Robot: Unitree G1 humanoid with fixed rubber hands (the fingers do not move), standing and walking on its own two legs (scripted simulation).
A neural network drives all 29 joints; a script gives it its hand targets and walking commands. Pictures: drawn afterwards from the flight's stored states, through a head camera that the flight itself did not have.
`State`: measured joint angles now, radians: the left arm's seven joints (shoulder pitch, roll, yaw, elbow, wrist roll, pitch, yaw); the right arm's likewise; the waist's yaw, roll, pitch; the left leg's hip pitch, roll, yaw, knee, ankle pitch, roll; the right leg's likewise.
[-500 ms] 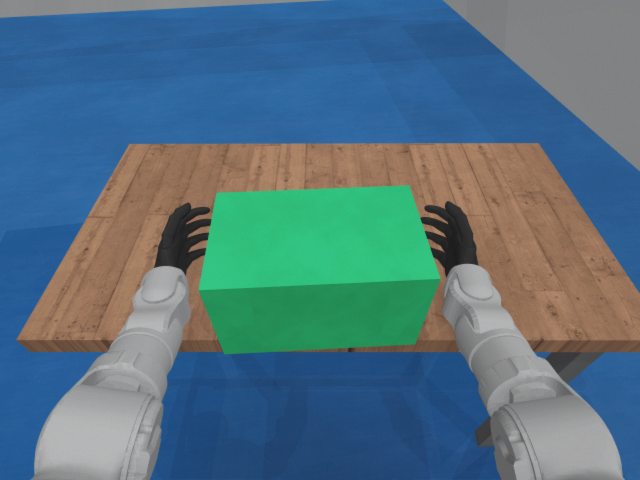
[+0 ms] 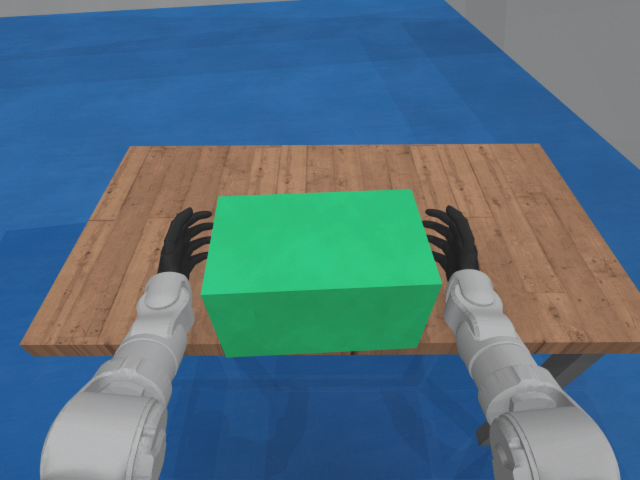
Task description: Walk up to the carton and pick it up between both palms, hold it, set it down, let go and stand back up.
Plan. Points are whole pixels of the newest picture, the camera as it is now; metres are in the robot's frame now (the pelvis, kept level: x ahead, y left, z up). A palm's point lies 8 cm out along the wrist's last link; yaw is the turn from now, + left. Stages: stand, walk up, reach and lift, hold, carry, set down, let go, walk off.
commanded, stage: reach and lift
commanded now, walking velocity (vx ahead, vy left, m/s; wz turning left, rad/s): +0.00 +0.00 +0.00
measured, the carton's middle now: (318, 273) +0.43 -0.02 +0.02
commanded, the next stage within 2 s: none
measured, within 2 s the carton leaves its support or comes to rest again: leaves its support in 0.56 s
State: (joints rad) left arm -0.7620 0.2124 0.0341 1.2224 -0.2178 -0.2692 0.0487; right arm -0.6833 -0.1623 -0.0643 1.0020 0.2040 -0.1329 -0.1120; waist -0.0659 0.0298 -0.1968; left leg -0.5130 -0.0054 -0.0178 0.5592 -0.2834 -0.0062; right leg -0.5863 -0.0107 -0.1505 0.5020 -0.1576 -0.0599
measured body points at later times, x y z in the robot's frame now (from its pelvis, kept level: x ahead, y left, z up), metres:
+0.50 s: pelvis +0.01 +0.02 +0.01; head +0.04 +0.00 +0.46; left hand +0.42 +0.17 +0.07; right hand +0.39 -0.21 +0.07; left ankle -0.02 +0.12 -0.73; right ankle +0.05 -0.08 -0.73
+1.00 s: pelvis +0.00 +0.03 +0.02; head +0.04 +0.03 +0.46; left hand +0.42 +0.17 +0.07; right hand +0.38 -0.20 +0.08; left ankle -0.02 +0.12 -0.73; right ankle +0.05 -0.08 -0.73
